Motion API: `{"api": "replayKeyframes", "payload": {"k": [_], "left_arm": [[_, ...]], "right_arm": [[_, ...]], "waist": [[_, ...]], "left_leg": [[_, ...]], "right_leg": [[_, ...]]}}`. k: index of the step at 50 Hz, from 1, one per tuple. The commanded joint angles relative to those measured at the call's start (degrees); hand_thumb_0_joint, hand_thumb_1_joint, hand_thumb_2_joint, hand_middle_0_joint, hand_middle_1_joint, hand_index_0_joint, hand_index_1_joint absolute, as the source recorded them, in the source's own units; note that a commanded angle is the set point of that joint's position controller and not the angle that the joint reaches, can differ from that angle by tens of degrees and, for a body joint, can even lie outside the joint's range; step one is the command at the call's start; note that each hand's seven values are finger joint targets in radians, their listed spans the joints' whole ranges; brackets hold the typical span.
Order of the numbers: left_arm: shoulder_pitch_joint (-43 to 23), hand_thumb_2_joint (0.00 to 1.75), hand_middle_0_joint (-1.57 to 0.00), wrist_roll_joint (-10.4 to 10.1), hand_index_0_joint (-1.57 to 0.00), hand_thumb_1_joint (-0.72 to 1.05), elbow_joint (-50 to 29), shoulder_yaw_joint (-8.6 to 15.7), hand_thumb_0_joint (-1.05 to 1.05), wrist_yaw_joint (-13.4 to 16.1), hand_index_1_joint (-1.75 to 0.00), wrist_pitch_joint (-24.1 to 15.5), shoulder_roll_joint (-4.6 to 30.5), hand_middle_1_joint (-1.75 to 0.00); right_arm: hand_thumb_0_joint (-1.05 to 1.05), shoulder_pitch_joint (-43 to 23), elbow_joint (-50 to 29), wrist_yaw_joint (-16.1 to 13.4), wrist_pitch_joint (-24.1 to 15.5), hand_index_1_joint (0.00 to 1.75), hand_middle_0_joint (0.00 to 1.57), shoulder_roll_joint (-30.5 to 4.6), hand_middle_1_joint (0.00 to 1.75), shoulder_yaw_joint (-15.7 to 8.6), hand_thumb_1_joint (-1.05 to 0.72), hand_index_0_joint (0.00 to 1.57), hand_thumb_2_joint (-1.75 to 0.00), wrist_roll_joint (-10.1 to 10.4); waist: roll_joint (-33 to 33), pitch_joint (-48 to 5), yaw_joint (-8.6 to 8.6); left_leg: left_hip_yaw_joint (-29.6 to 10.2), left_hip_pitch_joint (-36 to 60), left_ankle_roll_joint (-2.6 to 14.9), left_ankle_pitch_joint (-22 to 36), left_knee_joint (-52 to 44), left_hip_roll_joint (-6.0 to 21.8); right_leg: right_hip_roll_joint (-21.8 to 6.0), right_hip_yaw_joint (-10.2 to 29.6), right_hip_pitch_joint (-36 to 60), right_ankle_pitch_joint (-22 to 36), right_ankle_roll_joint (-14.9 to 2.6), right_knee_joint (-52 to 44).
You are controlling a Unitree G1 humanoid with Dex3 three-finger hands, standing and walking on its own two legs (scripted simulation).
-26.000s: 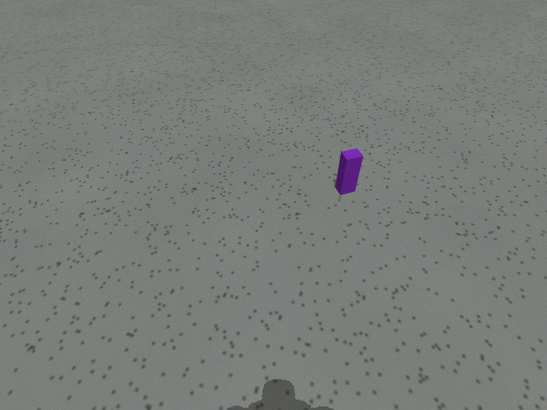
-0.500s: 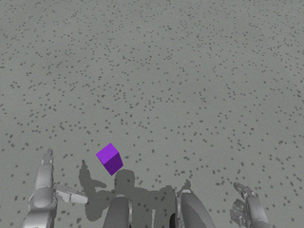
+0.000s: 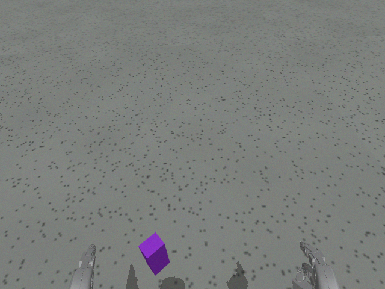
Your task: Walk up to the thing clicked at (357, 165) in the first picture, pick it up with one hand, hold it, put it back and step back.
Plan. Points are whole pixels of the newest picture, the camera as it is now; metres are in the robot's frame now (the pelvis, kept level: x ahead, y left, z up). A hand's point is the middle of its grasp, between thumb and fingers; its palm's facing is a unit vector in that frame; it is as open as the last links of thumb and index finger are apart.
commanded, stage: home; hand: left
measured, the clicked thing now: (155, 255) +0.41 +0.19 -0.60
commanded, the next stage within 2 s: stand in 1.64 s
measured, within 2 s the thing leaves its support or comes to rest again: neither
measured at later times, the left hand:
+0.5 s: hand out of the picture +0.15 +0.18 -0.05, palm faces +0.11 -0.95 -0.28, open 17.6 cm
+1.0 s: hand out of the picture +0.15 +0.18 -0.05, palm faces +0.11 -0.96 -0.27, open 17.7 cm
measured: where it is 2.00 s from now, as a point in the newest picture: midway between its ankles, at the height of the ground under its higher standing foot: outside the picture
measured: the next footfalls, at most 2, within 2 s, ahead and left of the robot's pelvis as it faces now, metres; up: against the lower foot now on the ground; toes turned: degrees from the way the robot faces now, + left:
none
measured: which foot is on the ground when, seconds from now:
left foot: down 0.00-1.00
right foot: down 0.00-1.00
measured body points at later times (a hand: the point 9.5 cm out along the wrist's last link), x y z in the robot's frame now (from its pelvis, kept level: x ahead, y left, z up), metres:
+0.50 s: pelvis -0.01 -0.01 +0.00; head +0.00 +0.00 +0.45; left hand +0.15 +0.23 -0.03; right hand +0.14 -0.25 -0.07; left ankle -0.01 +0.13 -0.69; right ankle +0.01 -0.13 -0.69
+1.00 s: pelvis -0.02 +0.00 +0.00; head +0.00 +0.00 +0.45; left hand +0.14 +0.23 -0.03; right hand +0.15 -0.24 -0.07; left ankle -0.01 +0.13 -0.69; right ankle +0.01 -0.13 -0.69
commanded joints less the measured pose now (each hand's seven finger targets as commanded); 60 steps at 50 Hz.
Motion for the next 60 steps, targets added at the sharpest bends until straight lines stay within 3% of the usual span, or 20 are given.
{"api": "replayKeyframes", "payload": {"k": [1,5,8,9,14,15,22,31,36,41,43,44,45,48,49,51,53,56,58,60], "left_arm": [[-4.08,0.04,-0.05,1.12,-0.05,-0.58,-9.76,3.91,0.00,0.42,-0.05,-2.88,5.75,-0.05],[-5.79,0.02,-0.04,1.11,-0.04,-0.61,-12.05,3.12,0.00,0.29,-0.04,-3.06,5.65,-0.04],[-1.22,0.03,-0.05,1.29,-0.05,-0.59,-7.93,3.41,0.00,0.08,-0.05,-2.72,4.97,-0.05],[-4.92,0.03,-0.05,1.26,-0.05,-0.59,-11.63,3.49,0.00,0.05,-0.05,-3.17,5.89,-0.05],[-1.20,0.02,-0.05,1.23,-0.05,-0.61,-7.50,3.79,0.00,-0.21,-0.05,-3.03,5.01,-0.05],[-3.44,0.03,-0.05,1.09,-0.05,-0.59,-10.22,4.07,0.00,-0.19,-0.05,-3.41,5.75,-0.05],[-2.49,0.03,-0.05,1.35,-0.05,-0.60,-9.54,3.69,0.00,-0.32,-0.05,-3.53,5.62,-0.05],[-3.72,0.03,-0.05,1.21,-0.05,-0.59,-10.19,4.17,0.00,-0.35,-0.05,-3.80,6.15,-0.05],[-2.28,0.03,-0.05,1.32,-0.05,-0.60,-10.35,4.03,0.00,-0.59,-0.05,-3.91,5.70,-0.05],[-1.61,0.02,-0.05,1.32,-0.05,-0.60,-7.74,3.16,0.00,-0.87,-0.05,-3.87,4.24,-0.05],[-3.84,0.02,-0.05,1.31,-0.05,-0.61,-11.70,4.46,0.00,-0.66,-0.05,-4.20,6.34,-0.05],[-2.60,0.02,-0.04,1.43,-0.04,-0.61,-9.25,3.74,0.00,-0.62,-0.04,-3.88,5.50,-0.04],[-4.66,0.02,-0.05,1.19,-0.05,-0.61,-13.34,4.04,0.00,-0.62,-0.05,-4.20,6.45,-0.05],[-2.32,0.02,-0.05,1.32,-0.05,-0.61,-8.61,3.06,0.00,-0.74,-0.04,-3.86,4.65,-0.04],[-4.96,0.02,-0.05,1.26,-0.05,-0.61,-13.35,4.07,0.00,-0.48,-0.05,-4.20,6.23,-0.05],[-1.73,0.01,-0.04,1.51,-0.04,-0.61,-8.56,3.71,0.00,-0.69,-0.04,-3.82,5.22,-0.04],[-3.67,0.02,-0.05,1.36,-0.05,-0.61,-11.90,3.70,0.00,-0.72,-0.05,-4.11,5.50,-0.05],[-0.31,0.03,-0.05,1.41,-0.05,-0.59,-6.82,3.58,0.00,-0.97,-0.05,-3.51,4.49,-0.05],[-4.12,0.03,-0.05,1.32,-0.05,-0.58,-12.52,4.17,0.00,-0.75,-0.05,-4.23,5.89,-0.05],[-2.65,0.03,-0.05,1.38,-0.05,-0.60,-10.38,3.96,0.00,-0.82,-0.05,-3.88,5.55,-0.05]], "right_arm": [[0.00,-2.85,-8.21,-0.58,-4.15,0.30,0.20,-6.89,0.30,-2.93,-0.90,0.20,-0.90,-0.80],[0.00,-3.23,-8.00,-0.46,-5.10,0.30,0.20,-7.05,0.30,-2.98,-0.90,0.20,-0.90,-1.00],[0.00,-3.61,-7.61,-0.27,-5.29,0.30,0.20,-6.53,0.30,-2.55,-0.90,0.20,-0.90,-0.96],[0.00,-3.48,-7.69,-0.25,-5.42,0.30,0.20,-6.98,0.30,-2.81,-0.90,0.20,-0.90,-1.04],[0.00,-3.62,-7.39,0.07,-5.61,0.30,0.20,-6.50,0.30,-2.48,-0.90,0.20,-0.90,-1.01],[0.00,-3.94,-7.76,0.16,-5.64,0.30,0.20,-6.75,0.30,-2.57,-0.90,0.20,-0.90,-0.92],[0.00,-3.04,-7.33,-0.21,-6.08,0.30,0.20,-6.60,0.30,-2.70,-0.90,0.20,-0.90,-1.10],[0.00,-3.89,-7.60,-0.17,-6.98,0.30,0.20,-6.93,0.30,-2.65,-0.90,0.20,-0.90,-0.93],[0.00,-3.32,-7.29,-0.20,-7.29,0.30,0.20,-6.66,0.30,-2.77,-0.90,0.20,-0.90,-1.04],[0.00,-3.68,-7.12,-0.06,-7.44,0.30,0.20,-6.43,0.30,-2.42,-0.90,0.20,-0.90,-1.05],[0.00,-3.23,-7.13,-0.23,-7.46,0.30,0.20,-6.82,0.30,-2.68,-0.90,0.20,-0.90,-1.08],[0.00,-3.61,-7.14,-0.18,-7.54,0.30,0.20,-6.73,0.30,-2.46,-0.90,0.20,-0.90,-1.00],[0.00,-3.45,-7.25,-0.20,-7.60,0.30,0.20,-7.02,0.30,-2.80,-0.90,0.20,-0.90,-1.04],[0.00,-3.24,-6.69,-0.19,-7.56,0.30,0.20,-6.65,0.30,-2.45,-0.90,0.20,-0.90,-1.13],[0.00,-3.33,-7.12,-0.32,-7.77,0.30,0.20,-7.09,0.30,-2.94,-0.90,0.20,-0.90,-1.12],[0.00,-2.96,-6.38,-0.28,-7.61,0.30,0.20,-6.67,0.30,-2.62,-0.90,0.20,-0.90,-1.19],[0.00,-3.76,-7.43,-0.29,-7.82,0.30,0.20,-6.92,0.30,-2.92,-0.90,0.20,-0.90,-1.26],[0.00,-3.24,-6.38,-0.15,-7.70,0.30,0.20,-6.51,0.30,-2.46,-0.90,0.20,-0.90,-1.20],[0.00,-3.63,-7.14,-0.12,-7.68,0.30,0.20,-6.80,0.30,-2.84,-0.90,0.20,-0.90,-1.28],[0.00,-3.60,-7.16,-0.21,-7.71,0.30,0.20,-7.04,0.30,-2.97,-0.90,0.20,-0.90,-1.22]], "waist": [[-0.49,-3.81,-1.00],[-0.07,-3.03,-0.92],[-0.29,-2.86,-0.09],[0.07,-3.70,-0.56],[-1.26,-1.52,-0.29],[0.23,-1.72,-0.06],[-0.53,-3.80,-0.48],[-0.64,-0.31,-0.09],[-0.32,-2.65,-0.01],[-1.04,-1.04,-0.31],[0.22,-2.86,-0.19],[-0.19,-1.81,0.11],[1.58,-2.46,0.07],[0.14,-1.89,-0.47],[1.64,-3.30,0.17],[-0.64,-2.07,-0.26],[-0.80,-2.99,-0.05],[-2.36,-0.93,-0.17],[0.74,-2.78,0.36],[0.25,-1.53,0.25]], "left_leg": [[1.34,2.92,1.26,14.82,-9.44,-2.01],[1.52,3.65,1.16,14.62,-9.92,-2.34],[1.74,3.39,1.18,13.45,-10.17,-2.57],[1.57,3.86,1.14,13.67,-10.41,-2.51],[1.38,2.49,1.31,11.24,-10.86,-2.44],[1.33,2.47,1.20,10.33,-11.40,-2.47],[1.91,3.39,1.42,12.52,-9.99,-2.63],[1.47,1.45,1.50,6.19,-11.79,-2.47],[1.69,2.46,1.38,9.53,-10.77,-2.43],[1.08,1.44,1.39,6.84,-11.56,-2.22],[1.20,2.56,1.33,8.28,-11.37,-2.26],[0.75,2.11,1.25,7.67,-11.95,-2.07],[1.11,2.41,1.18,8.61,-11.61,-2.27],[0.72,2.75,1.06,10.48,-11.46,-1.95],[0.95,3.45,0.95,12.12,-11.19,-2.00],[0.91,2.98,1.12,11.74,-10.94,-1.98],[1.21,2.86,1.27,11.61,-10.46,-2.25],[1.72,2.06,1.48,10.48,-10.18,-2.42],[1.33,2.56,1.17,10.46,-10.90,-2.35],[1.31,2.32,1.18,10.13,-11.00,-2.30]], "right_leg": [[2.00,-0.22,6.12,11.58,-1.04,-8.05],[1.90,-0.37,6.90,11.66,-0.92,-8.76],[1.87,-0.21,7.34,10.42,-0.94,-9.40],[1.88,-0.21,7.31,10.69,-1.02,-9.26],[1.99,-0.49,6.79,8.33,-0.96,-9.88],[1.92,-0.44,6.88,7.55,-1.06,-9.82],[1.81,0.02,7.26,10.00,-0.80,-9.84],[1.90,-0.35,5.92,3.76,-0.89,-10.70],[1.96,-0.23,6.61,6.88,-0.94,-10.00],[2.20,-0.45,5.59,4.34,-1.00,-9.83],[2.10,-0.41,6.23,5.61,-1.02,-9.58],[2.31,-0.69,6.02,4.92,-1.08,-9.31],[2.06,-0.47,6.12,6.05,-1.17,-9.34],[2.39,-0.77,6.08,7.31,-1.25,-8.68],[2.24,-0.73,6.68,8.89,-1.29,-8.49],[2.33,-0.84,6.35,8.41,-1.16,-8.79],[2.01,-0.55,6.85,8.59,-0.99,-9.32],[1.92,-0.13,5.87,7.73,-0.83,-9.87],[1.92,-0.40,6.75,7.71,-1.11,-9.17],[2.04,-0.61,6.06,7.19,-1.11,-9.23]]}}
